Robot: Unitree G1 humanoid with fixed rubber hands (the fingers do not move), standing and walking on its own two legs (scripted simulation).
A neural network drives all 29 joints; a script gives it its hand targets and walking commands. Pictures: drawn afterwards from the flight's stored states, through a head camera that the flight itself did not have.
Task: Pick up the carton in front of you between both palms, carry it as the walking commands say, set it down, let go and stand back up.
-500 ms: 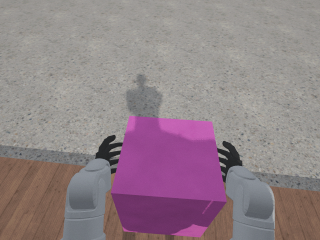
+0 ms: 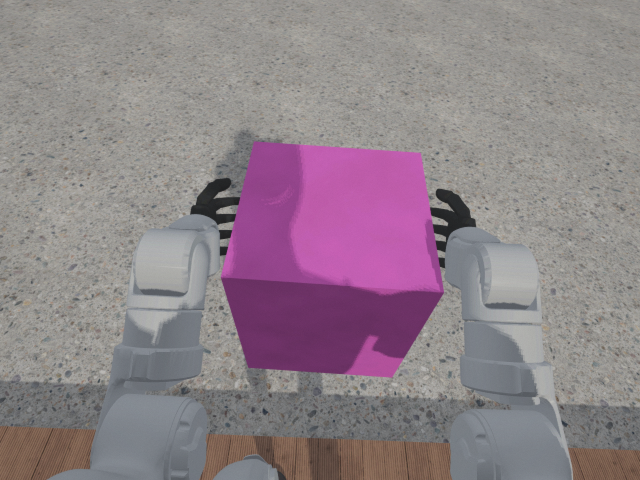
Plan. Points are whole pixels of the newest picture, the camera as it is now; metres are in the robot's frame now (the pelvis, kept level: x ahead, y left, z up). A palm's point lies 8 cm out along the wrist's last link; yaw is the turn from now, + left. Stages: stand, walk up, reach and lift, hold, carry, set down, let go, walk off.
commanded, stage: carry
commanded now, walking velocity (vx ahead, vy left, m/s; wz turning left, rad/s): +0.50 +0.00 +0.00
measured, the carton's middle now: (328, 268) +0.37 +0.00 +0.05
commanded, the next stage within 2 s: none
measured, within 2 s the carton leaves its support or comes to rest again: neither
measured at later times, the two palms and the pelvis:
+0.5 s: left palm (250, 94) +0.72 +0.14 +0.10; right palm (412, 107) +0.72 -0.16 +0.09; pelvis +0.36 -0.01 -0.04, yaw +4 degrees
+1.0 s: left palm (274, 81) +1.01 +0.12 -0.03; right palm (388, 87) +1.03 -0.18 -0.04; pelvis +0.67 -0.05 -0.10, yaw +1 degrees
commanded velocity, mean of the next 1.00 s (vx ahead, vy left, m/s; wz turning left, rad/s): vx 0.50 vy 0.00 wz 0.00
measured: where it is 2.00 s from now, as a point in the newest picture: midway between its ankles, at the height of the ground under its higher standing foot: (327, 216)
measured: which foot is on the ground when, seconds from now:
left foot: down 0.00-0.56, up 0.58-1.00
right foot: up 0.00-0.52, down 0.54-1.00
